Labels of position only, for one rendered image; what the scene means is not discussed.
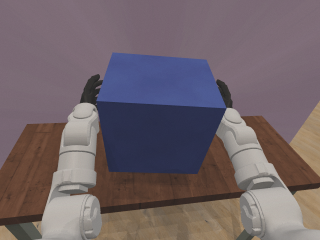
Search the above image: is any robot right hand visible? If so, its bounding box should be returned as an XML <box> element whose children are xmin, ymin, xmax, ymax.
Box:
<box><xmin>216</xmin><ymin>79</ymin><xmax>233</xmax><ymax>108</ymax></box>

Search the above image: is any right robot upper arm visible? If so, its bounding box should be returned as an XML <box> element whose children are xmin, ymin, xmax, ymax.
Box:
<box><xmin>239</xmin><ymin>187</ymin><xmax>320</xmax><ymax>240</ymax></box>

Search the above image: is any robot right forearm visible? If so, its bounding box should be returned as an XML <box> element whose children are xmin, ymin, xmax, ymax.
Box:
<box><xmin>216</xmin><ymin>108</ymin><xmax>304</xmax><ymax>224</ymax></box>

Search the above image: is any robot left forearm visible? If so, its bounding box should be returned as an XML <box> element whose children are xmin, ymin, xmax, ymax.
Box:
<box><xmin>41</xmin><ymin>102</ymin><xmax>100</xmax><ymax>237</ymax></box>

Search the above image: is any left robot upper arm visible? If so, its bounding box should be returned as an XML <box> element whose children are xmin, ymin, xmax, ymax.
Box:
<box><xmin>34</xmin><ymin>194</ymin><xmax>102</xmax><ymax>240</ymax></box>

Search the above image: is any table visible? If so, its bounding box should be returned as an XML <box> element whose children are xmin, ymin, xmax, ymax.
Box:
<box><xmin>0</xmin><ymin>115</ymin><xmax>320</xmax><ymax>240</ymax></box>

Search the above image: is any robot left hand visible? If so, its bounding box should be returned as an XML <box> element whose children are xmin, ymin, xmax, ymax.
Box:
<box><xmin>80</xmin><ymin>74</ymin><xmax>103</xmax><ymax>110</ymax></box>

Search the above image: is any carton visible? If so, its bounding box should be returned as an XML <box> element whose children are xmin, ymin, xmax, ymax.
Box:
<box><xmin>96</xmin><ymin>52</ymin><xmax>227</xmax><ymax>174</ymax></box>

